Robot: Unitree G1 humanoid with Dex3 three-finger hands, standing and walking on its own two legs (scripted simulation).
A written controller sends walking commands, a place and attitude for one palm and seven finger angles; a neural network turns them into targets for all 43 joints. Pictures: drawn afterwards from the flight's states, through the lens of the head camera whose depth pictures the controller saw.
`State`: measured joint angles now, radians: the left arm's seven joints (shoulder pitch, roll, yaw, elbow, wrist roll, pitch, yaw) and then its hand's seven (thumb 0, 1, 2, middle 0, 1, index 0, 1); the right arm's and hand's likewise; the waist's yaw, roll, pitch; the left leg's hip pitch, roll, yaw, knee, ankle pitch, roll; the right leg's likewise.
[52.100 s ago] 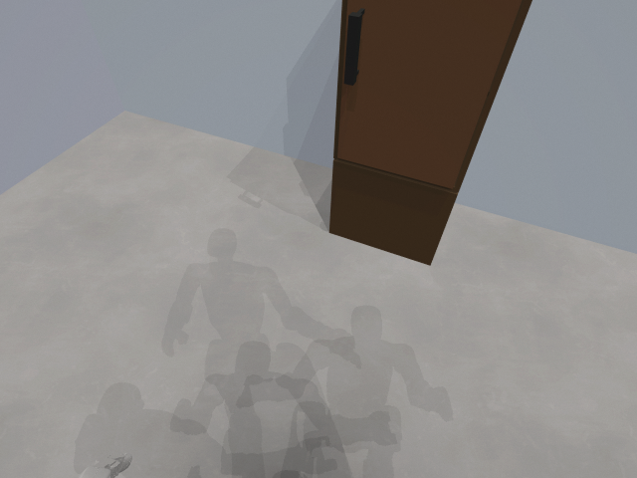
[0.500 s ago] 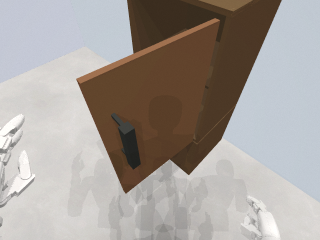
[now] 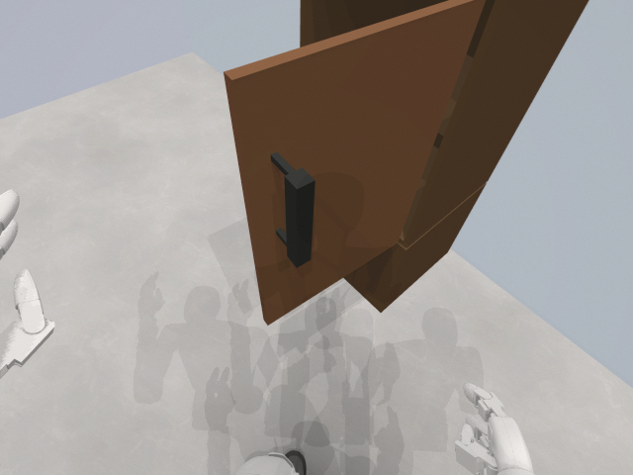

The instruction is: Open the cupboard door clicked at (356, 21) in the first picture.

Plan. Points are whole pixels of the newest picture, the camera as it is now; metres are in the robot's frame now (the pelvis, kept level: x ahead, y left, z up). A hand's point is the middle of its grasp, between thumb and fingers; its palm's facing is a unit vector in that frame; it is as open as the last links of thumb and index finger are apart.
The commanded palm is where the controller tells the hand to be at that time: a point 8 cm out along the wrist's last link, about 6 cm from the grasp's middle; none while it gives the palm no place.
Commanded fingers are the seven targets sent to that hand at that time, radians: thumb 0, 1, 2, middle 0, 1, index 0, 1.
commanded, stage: step back with the hand held close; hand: left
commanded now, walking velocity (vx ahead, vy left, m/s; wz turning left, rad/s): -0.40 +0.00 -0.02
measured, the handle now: (289, 212) +0.44 +0.08 +0.05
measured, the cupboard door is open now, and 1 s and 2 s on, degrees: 84 84 84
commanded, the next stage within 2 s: stop stepping back and stand still in 0.36 s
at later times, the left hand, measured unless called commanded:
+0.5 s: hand out of the picture +0.11 +0.30 +0.17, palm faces +0.36 -0.83 -0.43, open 7.4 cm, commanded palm +0.05 +0.33 +0.19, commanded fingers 0.00 0.90 0.90 -0.20 -0.30 -0.20 -0.30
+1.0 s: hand out of the picture -0.05 +0.39 +0.19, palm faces +0.44 -0.80 -0.41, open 7.4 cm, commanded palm -0.11 +0.43 +0.19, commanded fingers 0.00 0.90 0.90 -0.20 -0.30 -0.20 -0.30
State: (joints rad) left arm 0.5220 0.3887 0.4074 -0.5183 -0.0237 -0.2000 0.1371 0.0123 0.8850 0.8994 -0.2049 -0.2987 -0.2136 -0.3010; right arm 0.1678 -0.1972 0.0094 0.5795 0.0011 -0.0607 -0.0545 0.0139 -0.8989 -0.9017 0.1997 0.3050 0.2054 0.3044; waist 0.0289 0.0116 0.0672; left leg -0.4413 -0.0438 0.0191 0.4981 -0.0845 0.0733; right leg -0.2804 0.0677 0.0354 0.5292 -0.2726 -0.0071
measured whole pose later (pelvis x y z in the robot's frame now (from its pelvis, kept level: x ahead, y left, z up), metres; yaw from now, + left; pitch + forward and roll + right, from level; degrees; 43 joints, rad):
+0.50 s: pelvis -0.10 +0.04 +0.00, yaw -2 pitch +5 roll -5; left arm 0.54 0.48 0.42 -0.62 -0.07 -0.21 0.13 0.01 0.89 0.90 -0.21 -0.30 -0.21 -0.30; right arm 0.12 -0.17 0.01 0.60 -0.02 -0.13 -0.03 0.01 -0.90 -0.90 0.20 0.30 0.20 0.30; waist 0.06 -0.02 -0.02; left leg -0.54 0.00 0.09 0.21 0.17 0.01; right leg -0.07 0.08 -0.06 0.55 -0.57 -0.08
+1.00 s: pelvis -0.26 +0.14 -0.03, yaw -2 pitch -2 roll -3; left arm 0.44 0.48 0.49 -0.67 -0.01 -0.25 0.13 0.01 0.88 0.90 -0.21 -0.30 -0.22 -0.30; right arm 0.26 -0.20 -0.01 0.68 -0.03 -0.15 -0.07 0.01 -0.90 -0.90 0.20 0.30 0.20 0.30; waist 0.03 -0.07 0.03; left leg -0.45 0.07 -0.09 0.82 -0.37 -0.04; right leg -0.50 -0.04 -0.02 0.98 -0.54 -0.01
